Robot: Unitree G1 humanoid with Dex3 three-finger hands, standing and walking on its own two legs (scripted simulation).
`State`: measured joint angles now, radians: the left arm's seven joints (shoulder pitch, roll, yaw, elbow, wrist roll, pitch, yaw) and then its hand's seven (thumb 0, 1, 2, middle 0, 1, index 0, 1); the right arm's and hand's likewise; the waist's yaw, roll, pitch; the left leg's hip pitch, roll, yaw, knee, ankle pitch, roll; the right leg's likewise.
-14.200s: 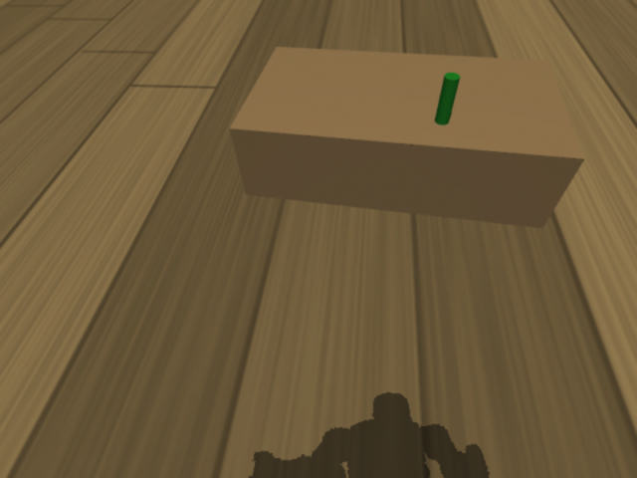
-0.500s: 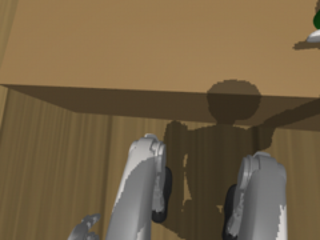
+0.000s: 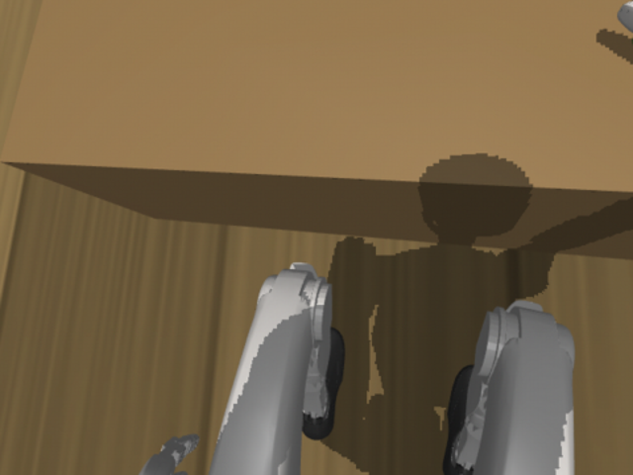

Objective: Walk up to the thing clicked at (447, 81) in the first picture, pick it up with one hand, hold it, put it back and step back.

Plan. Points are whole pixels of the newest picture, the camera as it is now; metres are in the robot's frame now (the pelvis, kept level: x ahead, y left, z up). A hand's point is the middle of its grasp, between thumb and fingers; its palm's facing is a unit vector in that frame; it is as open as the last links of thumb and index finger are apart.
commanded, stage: close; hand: right
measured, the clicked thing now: out of the picture +0.59 -0.24 +0.06
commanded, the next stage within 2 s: settle in 0.02 s
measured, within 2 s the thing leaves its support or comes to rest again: leaves its support in 0.38 s
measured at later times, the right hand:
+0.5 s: hand out of the picture +0.58 -0.24 +0.05, palm faces +0.19 +0.98 -0.04, open 7.4 cm
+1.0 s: hand out of the picture +0.58 -0.24 +0.12, palm faces +0.18 +0.98 -0.02, open 7.4 cm
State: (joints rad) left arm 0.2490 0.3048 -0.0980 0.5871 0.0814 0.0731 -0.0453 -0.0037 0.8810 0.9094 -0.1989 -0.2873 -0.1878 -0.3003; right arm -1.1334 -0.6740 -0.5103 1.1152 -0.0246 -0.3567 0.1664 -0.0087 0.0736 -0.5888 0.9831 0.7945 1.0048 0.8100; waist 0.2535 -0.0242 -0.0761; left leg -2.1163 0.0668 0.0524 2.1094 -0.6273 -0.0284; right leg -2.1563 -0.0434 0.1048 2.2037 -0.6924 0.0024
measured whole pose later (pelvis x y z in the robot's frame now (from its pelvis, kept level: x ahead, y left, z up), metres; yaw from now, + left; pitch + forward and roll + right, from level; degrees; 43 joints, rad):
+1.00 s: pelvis +0.01 +0.00 +0.08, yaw -1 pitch +37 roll +5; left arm 0.26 0.28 -0.05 0.60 0.04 0.05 -0.01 0.00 0.89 0.90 -0.21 -0.30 -0.20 -0.31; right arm -1.10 -0.62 -0.48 1.08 0.00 -0.31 0.14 0.02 0.12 -1.18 0.86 1.14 0.88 1.13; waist 0.22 -0.03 -0.12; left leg -1.90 0.06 0.04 1.86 -0.60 -0.02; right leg -1.92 -0.06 0.07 1.94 -0.67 0.00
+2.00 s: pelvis +0.03 +0.00 +0.15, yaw -1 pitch +34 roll +4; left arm 0.27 0.25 -0.03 0.61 0.03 0.04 -0.01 0.00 0.90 0.89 -0.20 -0.30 -0.20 -0.30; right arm -0.95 -0.52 -0.47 0.98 0.03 -0.31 0.11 0.02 0.12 -1.18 0.86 1.14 0.88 1.13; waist 0.19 -0.04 -0.14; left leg -1.65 0.04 0.05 1.64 -0.59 -0.02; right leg -1.67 -0.07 0.05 1.72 -0.65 0.01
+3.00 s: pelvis +0.07 +0.00 +0.31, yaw -4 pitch +14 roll +2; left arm 0.25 0.21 0.01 0.69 0.01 -0.05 0.04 0.00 0.89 0.90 -0.19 -0.29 -0.19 -0.30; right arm -0.31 -0.22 -0.22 0.57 0.15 -0.38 0.06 0.02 0.12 -1.18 0.86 1.13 0.88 1.12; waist 0.05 -0.01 -0.08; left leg -0.79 0.04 0.05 0.97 -0.42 -0.03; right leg -0.80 -0.06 0.00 1.03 -0.47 0.01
